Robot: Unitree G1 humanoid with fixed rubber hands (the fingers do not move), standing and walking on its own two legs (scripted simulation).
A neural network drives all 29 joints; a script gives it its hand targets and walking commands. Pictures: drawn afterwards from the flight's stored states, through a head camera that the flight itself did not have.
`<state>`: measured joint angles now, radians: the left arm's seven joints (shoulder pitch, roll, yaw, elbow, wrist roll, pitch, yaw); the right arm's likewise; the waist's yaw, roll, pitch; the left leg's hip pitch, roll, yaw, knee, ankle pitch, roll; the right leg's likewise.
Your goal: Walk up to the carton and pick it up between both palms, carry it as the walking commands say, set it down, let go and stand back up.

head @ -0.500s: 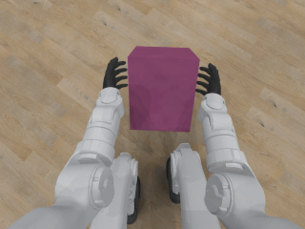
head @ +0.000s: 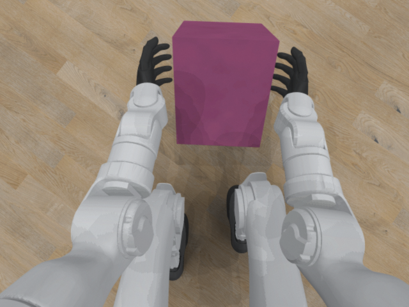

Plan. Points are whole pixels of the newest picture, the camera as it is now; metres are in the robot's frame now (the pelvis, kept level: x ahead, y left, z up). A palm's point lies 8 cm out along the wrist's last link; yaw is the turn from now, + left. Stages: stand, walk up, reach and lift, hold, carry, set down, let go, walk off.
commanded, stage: set down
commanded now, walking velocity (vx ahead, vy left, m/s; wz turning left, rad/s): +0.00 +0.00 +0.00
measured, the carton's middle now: (220, 81) +0.53 -0.06 -0.21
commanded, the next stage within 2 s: none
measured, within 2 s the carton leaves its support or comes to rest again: neither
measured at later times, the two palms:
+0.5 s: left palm (159, 86) +0.52 +0.07 -0.18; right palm (282, 96) +0.49 -0.19 -0.19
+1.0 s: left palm (163, 77) +0.56 +0.07 -0.22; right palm (284, 82) +0.53 -0.21 -0.22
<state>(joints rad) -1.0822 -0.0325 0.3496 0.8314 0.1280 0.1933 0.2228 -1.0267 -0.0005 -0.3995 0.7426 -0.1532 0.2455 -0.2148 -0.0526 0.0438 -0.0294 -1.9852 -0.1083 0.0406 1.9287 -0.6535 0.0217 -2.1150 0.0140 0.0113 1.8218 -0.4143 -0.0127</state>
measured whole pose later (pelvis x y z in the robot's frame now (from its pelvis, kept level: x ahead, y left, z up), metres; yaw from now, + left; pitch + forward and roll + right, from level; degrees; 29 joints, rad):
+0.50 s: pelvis +0.00 +0.00 -0.05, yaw +1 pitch +41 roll +2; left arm -1.26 0.05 0.30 0.90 0.08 0.20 0.22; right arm -1.18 -0.09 -0.38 0.80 -0.11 0.24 -0.17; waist -0.07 0.06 0.11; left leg -2.15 -0.13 0.05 2.09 -0.67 0.02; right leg -2.28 0.01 0.01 1.98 -0.42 -0.01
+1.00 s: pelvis +0.00 +0.00 -0.09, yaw +1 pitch +40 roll +1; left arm -1.44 0.09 0.40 0.96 0.18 0.19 0.10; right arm -1.39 -0.21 -0.44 0.95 -0.14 0.24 -0.03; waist -0.09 0.03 0.23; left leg -2.22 -0.13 0.04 2.21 -0.69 0.02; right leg -2.34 0.00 -0.01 2.08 -0.43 -0.01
